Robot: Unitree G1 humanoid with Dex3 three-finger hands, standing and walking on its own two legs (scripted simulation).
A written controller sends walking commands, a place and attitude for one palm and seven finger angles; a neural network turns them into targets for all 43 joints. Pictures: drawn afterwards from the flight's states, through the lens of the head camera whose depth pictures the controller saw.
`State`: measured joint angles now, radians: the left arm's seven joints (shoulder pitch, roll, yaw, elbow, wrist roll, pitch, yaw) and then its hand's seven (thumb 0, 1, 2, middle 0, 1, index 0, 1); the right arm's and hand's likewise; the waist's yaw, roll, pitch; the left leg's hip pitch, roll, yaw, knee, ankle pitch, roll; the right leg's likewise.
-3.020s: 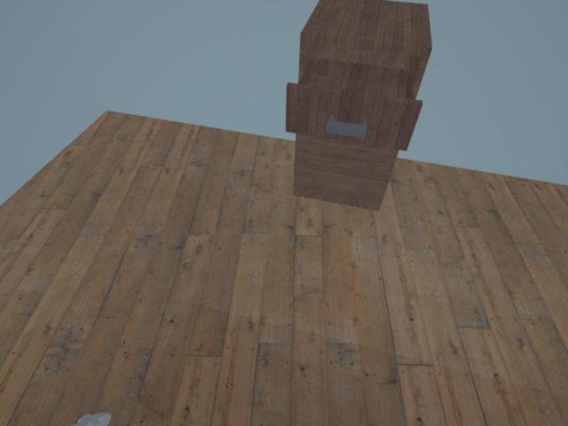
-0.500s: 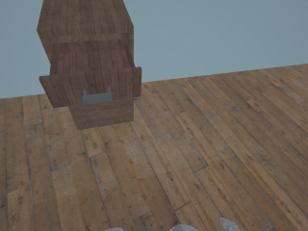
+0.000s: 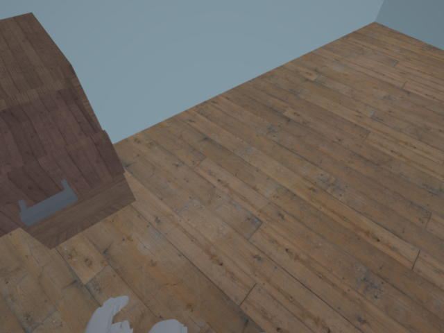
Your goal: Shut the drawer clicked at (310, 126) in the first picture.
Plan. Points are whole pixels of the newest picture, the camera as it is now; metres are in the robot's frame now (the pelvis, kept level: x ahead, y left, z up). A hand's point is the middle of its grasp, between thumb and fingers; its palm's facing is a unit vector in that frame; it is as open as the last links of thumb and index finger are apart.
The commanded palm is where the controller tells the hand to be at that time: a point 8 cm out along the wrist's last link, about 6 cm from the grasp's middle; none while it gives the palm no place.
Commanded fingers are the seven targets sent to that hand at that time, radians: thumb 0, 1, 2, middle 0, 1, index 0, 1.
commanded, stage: walk to a spot facing it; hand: left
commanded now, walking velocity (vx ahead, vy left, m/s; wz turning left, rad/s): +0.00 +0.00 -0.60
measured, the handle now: (46, 199) +0.42 +0.43 -0.09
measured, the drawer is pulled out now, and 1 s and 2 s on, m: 0.30 0.30 0.30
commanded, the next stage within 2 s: turn to face it in 1.62 s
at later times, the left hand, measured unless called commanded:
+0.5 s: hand out of the picture +0.14 +0.21 -0.16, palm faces -0.27 -0.95 -0.18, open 7.4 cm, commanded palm none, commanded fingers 0.00 0.90 0.90 -0.20 -0.30 -0.20 -0.30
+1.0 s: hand (155, 310) +0.19 +0.15 -0.16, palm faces -0.52 -0.83 -0.21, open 7.4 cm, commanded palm none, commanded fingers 0.00 0.90 0.90 -0.20 -0.30 -0.20 -0.30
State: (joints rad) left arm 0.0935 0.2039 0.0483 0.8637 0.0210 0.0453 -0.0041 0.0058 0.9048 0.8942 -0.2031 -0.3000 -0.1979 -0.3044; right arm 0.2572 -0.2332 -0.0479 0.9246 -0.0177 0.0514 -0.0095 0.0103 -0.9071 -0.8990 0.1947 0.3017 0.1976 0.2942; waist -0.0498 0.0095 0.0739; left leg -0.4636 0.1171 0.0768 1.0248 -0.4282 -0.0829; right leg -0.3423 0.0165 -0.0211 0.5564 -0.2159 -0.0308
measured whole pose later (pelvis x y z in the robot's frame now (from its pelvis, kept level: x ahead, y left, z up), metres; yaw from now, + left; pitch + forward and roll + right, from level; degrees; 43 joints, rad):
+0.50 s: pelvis +0.01 +0.04 +0.01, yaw -19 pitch -1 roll -1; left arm 0.18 0.23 0.09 0.93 0.02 0.09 -0.04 0.01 0.91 0.90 -0.20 -0.30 -0.19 -0.30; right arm 0.23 -0.17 -0.04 0.90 -0.02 0.01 -0.01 0.01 -0.91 -0.90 0.20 0.30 0.20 0.30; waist 0.00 -0.02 0.10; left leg -0.18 0.15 0.32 0.52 -0.31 0.01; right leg -0.41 -0.06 -0.07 0.89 -0.42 0.07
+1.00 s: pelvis +0.00 +0.03 +0.00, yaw -36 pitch +1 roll +0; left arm 0.20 0.23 0.07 0.89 0.02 0.05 -0.01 0.01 0.90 0.89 -0.20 -0.30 -0.20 -0.30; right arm 0.15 -0.22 -0.05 0.87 -0.01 0.04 -0.01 0.01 -0.91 -0.90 0.20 0.30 0.20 0.29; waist 0.03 -0.02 0.06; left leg -0.36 0.03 0.03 0.75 -0.42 -0.07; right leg -0.31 0.08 0.10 0.51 -0.21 -0.03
